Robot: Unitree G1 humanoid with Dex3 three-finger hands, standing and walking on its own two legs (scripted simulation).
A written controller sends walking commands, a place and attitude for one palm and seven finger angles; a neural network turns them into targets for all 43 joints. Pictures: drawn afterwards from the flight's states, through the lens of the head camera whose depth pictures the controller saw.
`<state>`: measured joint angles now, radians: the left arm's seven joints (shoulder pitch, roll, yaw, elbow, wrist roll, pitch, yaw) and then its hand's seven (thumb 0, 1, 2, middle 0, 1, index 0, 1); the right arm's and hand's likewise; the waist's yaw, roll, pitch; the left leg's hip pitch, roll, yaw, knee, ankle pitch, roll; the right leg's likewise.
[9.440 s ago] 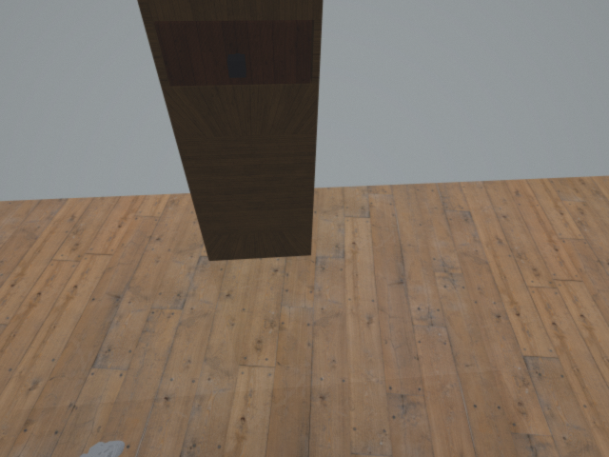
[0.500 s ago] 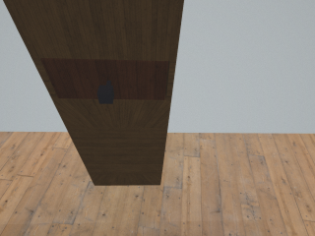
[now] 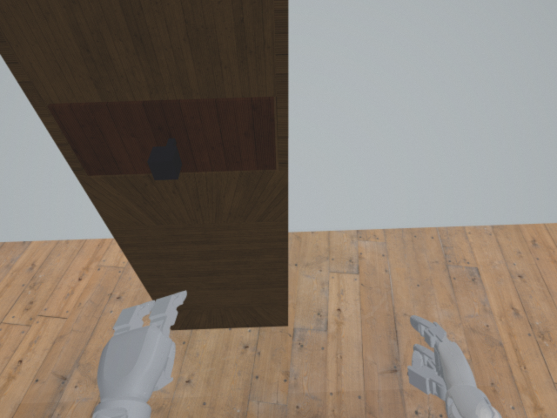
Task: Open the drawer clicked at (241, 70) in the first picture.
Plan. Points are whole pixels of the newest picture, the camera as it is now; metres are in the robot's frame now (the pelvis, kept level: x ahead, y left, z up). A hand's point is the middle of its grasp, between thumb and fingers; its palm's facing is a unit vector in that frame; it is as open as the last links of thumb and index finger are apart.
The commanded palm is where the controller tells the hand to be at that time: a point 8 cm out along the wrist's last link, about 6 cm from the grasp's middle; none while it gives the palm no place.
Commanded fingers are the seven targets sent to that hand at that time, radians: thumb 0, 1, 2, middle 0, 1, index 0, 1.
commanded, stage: raise the hand with hooked fingers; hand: left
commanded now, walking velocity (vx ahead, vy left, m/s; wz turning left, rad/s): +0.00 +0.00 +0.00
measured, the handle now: (167, 155) +0.51 +0.26 +0.10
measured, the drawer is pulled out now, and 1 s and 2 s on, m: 0.00 0.00 0.00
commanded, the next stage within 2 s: move the hooked fingers above the handle in 1.56 s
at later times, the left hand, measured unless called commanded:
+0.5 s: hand (137, 291) +0.25 +0.22 +0.08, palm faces +0.02 -0.08 -1.00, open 11.4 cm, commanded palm +0.22 +0.22 +0.14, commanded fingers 0.00 -0.17 0.44 -0.28 -0.99 -0.28 -0.99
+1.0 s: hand (80, 191) +0.31 +0.27 +0.20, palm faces +0.24 -0.06 -0.97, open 13.7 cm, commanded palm +0.27 +0.27 +0.25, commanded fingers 0.00 -0.50 0.30 -0.30 -1.20 -0.30 -1.20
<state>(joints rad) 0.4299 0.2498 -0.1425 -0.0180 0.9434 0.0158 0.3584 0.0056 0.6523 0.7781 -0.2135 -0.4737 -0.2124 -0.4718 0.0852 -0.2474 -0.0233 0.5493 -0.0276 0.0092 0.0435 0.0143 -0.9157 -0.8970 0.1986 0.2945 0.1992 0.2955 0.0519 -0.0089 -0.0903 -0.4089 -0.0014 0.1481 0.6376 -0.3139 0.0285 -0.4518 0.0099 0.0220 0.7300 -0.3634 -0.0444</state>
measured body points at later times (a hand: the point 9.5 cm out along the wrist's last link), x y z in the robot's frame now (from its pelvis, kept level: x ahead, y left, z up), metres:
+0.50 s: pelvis +0.04 -0.03 +0.01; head +0.05 -0.07 +0.46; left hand +0.25 +0.22 +0.13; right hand +0.25 -0.23 -0.09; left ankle +0.01 +0.12 -0.72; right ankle +0.00 -0.09 -0.72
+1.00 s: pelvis +0.01 +0.03 +0.02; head -0.01 -0.02 +0.47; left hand +0.29 +0.27 +0.25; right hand +0.25 -0.17 -0.06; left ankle +0.01 +0.12 -0.72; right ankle +0.00 -0.09 -0.72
